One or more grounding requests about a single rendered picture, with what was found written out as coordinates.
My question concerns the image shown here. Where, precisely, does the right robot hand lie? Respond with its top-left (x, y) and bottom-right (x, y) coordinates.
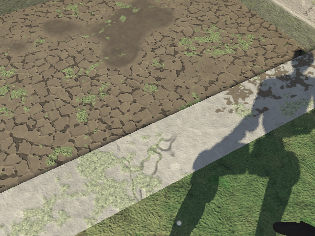
top-left (273, 221), bottom-right (315, 236)

